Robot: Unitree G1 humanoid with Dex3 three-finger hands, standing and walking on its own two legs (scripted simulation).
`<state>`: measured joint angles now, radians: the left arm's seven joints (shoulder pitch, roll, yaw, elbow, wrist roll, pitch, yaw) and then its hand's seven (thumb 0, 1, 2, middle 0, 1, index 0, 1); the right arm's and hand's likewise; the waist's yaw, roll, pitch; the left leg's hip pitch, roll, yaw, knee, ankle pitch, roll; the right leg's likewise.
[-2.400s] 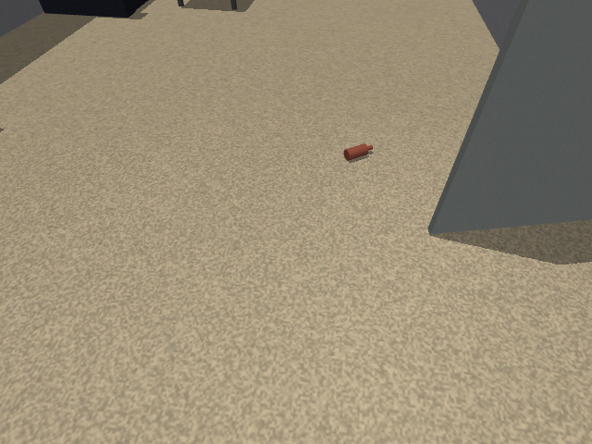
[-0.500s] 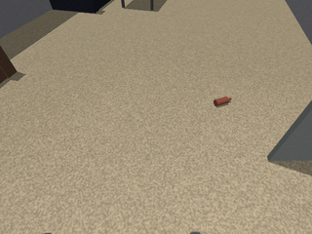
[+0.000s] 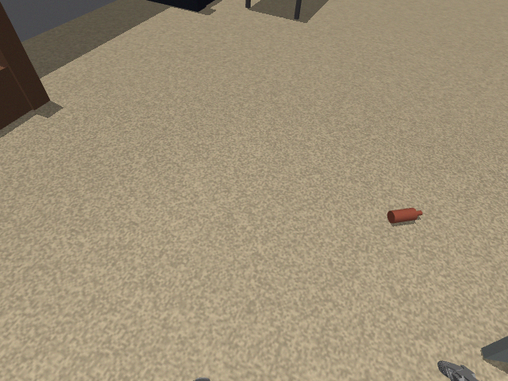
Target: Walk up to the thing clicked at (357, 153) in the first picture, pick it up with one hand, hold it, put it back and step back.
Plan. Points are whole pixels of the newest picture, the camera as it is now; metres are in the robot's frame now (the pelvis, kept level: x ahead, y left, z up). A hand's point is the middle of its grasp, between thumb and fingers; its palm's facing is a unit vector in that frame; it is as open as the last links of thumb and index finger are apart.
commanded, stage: walk up
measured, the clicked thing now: (406, 214) +1.02 -0.73 -0.72
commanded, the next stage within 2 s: none
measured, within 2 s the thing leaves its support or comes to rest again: neither
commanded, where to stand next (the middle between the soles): +0.90 -0.05 m, yaw -1 degrees
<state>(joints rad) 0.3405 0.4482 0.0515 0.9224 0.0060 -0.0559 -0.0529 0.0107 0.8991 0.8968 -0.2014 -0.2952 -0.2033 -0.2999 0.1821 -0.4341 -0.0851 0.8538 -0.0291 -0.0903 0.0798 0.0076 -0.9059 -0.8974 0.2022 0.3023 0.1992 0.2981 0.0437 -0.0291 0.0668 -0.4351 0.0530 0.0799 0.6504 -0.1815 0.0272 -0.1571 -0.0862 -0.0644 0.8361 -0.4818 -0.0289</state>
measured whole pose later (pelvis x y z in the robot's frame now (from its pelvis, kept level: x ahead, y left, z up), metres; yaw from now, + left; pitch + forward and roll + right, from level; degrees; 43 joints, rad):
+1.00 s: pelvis +0.43 -0.02 +0.02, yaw +0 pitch -3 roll -1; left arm 0.33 0.45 0.03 0.92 -0.01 -0.05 -0.04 0.01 0.90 0.90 -0.20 -0.29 -0.20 -0.30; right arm 0.24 -0.39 -0.05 0.84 0.00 -0.09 0.05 0.01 -0.90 -0.90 0.20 0.30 0.20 0.30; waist 0.01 -0.06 0.09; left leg -0.29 0.04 0.10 0.54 -0.21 0.04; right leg -0.41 -0.04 0.02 1.08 -0.38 -0.04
